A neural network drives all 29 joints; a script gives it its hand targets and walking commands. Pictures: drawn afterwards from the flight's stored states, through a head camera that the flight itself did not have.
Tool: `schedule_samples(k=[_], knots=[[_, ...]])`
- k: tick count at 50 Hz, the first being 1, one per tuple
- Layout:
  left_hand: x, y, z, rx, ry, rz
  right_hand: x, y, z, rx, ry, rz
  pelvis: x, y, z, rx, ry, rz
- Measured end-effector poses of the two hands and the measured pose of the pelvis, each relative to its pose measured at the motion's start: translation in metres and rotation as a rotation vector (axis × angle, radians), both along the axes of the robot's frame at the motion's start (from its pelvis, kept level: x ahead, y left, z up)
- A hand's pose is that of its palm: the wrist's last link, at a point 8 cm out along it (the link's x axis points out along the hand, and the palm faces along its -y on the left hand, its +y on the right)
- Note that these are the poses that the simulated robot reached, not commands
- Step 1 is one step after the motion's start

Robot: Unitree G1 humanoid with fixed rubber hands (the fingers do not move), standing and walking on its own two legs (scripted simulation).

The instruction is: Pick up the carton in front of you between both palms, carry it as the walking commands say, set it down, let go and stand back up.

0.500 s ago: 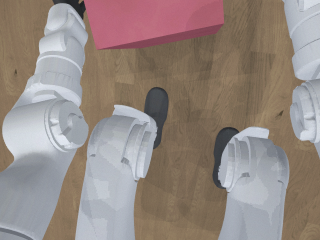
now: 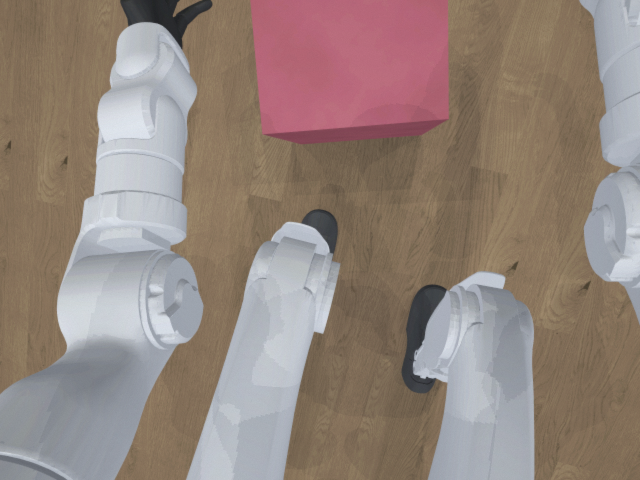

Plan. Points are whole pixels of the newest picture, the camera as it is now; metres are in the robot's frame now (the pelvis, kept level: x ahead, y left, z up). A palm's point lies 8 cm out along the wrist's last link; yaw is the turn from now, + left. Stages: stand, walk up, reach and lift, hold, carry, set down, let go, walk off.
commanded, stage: set down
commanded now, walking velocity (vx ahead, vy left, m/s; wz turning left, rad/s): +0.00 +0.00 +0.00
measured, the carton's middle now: (353, 61) +0.53 +0.12 -0.33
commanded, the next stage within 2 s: let go in 0.58 s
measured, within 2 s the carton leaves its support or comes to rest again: neither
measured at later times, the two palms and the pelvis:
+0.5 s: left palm out of the picture +0.48 +0.29 +0.03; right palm out of the picture +0.63 -0.08 +0.04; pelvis +0.02 +0.01 +0.13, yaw -1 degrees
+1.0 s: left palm out of the picture +0.40 +0.27 +0.15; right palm out of the picture +0.49 -0.12 +0.14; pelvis +0.06 +0.03 +0.25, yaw -4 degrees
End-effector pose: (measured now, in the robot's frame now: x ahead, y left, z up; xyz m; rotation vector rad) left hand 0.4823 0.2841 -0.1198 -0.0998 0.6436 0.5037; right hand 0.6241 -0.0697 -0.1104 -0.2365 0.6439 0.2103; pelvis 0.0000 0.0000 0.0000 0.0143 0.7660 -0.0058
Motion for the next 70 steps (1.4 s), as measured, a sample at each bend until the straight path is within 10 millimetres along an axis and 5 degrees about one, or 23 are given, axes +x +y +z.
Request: schedule_samples(k=[27, 35, 40, 52, 60, 70], knots=[[0.0, 0.002, 0.166, 0.014, -0.007, -0.002, 0.002, -0.013, 0.161, 0.002, 0.002, 0.031, 0.025, 0.006, 0.14, -0.01, 0.062, -0.012], [-0.006, -0.004, 0.202, 0.026, 0.007, -0.051, -0.007, -0.019, 0.199, -0.003, 0.012, 0.008, 0.033, 0.008, 0.177, -0.019, 0.034, -0.017], [-0.023, -0.014, 0.219, 0.044, 0.04, -0.156, -0.036, -0.031, 0.212, -0.025, 0.008, -0.057, 0.043, 0.012, 0.201, -0.029, 0.009, -0.021], [-0.093, -0.014, 0.284, 0.068, 0.145, -0.425, -0.152, -0.059, 0.263, -0.054, 0.019, -0.287, 0.068, 0.027, 0.257, -0.042, -0.2, -0.027], [-0.147, -0.008, 0.32, 0.058, 0.168, -0.457, -0.19, -0.072, 0.298, -0.056, 0.033, -0.268, 0.09, 0.031, 0.282, -0.029, -0.374, -0.002], [-0.202, -0.024, 0.357, 0.052, 0.184, -0.422, -0.237, -0.096, 0.321, -0.055, 0.066, -0.235, 0.116, 0.024, 0.304, -0.012, -0.546, 0.022]])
